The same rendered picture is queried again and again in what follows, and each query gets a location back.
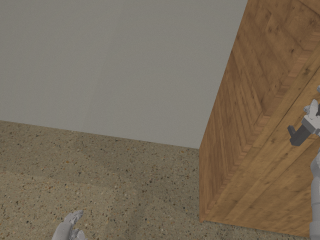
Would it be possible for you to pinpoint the robot right hand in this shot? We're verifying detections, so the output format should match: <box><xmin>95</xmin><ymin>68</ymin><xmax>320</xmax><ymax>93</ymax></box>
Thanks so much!
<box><xmin>301</xmin><ymin>85</ymin><xmax>320</xmax><ymax>137</ymax></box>

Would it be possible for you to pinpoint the handle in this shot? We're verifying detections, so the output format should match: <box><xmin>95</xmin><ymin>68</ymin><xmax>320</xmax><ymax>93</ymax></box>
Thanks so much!
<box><xmin>287</xmin><ymin>104</ymin><xmax>320</xmax><ymax>146</ymax></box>

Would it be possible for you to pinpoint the wardrobe door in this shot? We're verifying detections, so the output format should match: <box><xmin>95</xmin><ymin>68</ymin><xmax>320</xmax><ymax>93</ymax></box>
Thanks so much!
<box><xmin>204</xmin><ymin>40</ymin><xmax>320</xmax><ymax>238</ymax></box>

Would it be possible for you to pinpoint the right robot forearm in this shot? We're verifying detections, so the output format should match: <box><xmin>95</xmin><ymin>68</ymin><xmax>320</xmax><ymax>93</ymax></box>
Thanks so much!
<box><xmin>309</xmin><ymin>147</ymin><xmax>320</xmax><ymax>240</ymax></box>

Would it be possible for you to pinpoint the robot left hand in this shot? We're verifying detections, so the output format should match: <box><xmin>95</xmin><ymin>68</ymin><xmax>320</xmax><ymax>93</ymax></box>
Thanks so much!
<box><xmin>51</xmin><ymin>210</ymin><xmax>88</xmax><ymax>240</ymax></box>

